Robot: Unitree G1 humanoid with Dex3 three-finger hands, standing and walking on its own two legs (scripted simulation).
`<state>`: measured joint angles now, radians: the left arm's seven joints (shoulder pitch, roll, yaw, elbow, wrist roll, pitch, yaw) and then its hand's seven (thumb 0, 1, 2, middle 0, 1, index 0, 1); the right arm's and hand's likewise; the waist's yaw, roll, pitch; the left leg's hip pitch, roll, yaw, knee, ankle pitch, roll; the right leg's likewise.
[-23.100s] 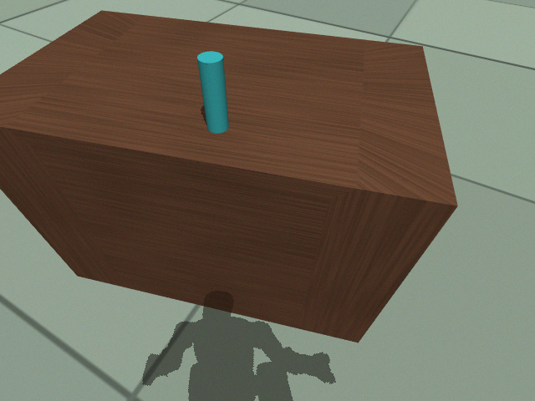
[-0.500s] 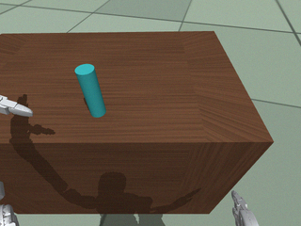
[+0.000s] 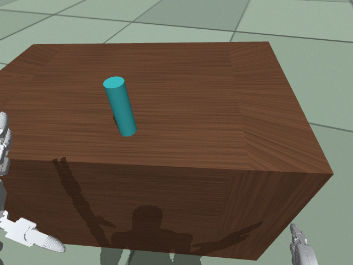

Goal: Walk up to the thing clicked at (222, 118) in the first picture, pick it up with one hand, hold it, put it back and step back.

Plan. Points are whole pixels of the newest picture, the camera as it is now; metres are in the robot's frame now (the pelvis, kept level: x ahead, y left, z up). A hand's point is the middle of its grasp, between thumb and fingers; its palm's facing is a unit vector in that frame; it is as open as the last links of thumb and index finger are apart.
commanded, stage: sink last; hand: left
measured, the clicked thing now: (121, 108) +0.46 +0.18 +0.12
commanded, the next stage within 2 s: home in 0.30 s
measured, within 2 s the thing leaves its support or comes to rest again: neither
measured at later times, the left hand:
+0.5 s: hand (14, 178) +0.19 +0.25 +0.21, palm faces +0.43 -0.79 -0.43, open 17.5 cm
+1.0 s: hand (95, 242) +0.17 +0.20 -0.01, palm faces +0.12 -0.96 -0.24, open 17.6 cm
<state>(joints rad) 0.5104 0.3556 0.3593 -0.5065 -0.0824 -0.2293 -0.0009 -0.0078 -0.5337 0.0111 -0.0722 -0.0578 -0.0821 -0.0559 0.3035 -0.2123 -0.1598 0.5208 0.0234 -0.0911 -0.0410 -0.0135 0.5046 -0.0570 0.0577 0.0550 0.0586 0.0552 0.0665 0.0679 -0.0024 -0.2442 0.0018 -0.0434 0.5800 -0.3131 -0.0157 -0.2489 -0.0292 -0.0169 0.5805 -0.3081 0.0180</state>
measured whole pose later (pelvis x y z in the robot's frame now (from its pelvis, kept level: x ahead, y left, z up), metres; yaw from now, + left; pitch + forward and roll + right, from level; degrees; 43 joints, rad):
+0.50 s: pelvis -0.01 +0.00 +0.01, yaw -1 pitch -4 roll +0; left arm 0.38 0.38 0.45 -0.36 -0.08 -0.35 0.01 -0.01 -0.57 0.06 -0.08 -0.06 -0.08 -0.07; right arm 0.34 -0.23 -0.17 0.48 0.03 -0.16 -0.04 -0.01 0.42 -0.11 0.07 0.08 0.07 0.08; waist 0.05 0.05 0.04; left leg -0.17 0.00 -0.03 0.49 -0.26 -0.02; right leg -0.18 -0.03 -0.01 0.50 -0.26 0.02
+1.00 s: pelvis +0.00 +0.01 +0.01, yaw +0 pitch -1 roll +0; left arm 0.48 0.21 0.07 0.11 -0.02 -0.20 0.02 -0.01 -0.57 0.04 -0.05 -0.05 -0.06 -0.06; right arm 0.19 -0.18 -0.04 0.65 0.00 -0.14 -0.05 0.00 -0.63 -0.74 0.17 0.26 0.18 0.26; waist 0.02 0.01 0.04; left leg -0.20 0.00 -0.03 0.50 -0.27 -0.01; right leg -0.21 -0.03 -0.01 0.49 -0.26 0.02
